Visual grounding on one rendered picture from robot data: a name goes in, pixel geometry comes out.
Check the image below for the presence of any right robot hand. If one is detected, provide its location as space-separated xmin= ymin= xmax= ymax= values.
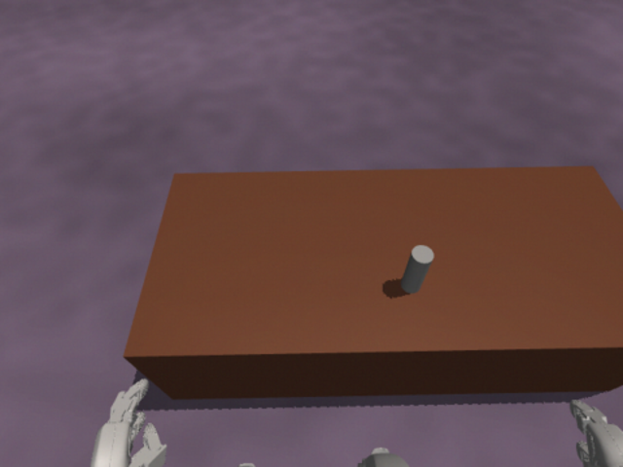
xmin=569 ymin=400 xmax=623 ymax=467

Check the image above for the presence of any left robot hand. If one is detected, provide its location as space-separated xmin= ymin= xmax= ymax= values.
xmin=91 ymin=378 xmax=166 ymax=467

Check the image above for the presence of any can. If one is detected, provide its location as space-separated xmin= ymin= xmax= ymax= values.
xmin=401 ymin=245 xmax=434 ymax=294

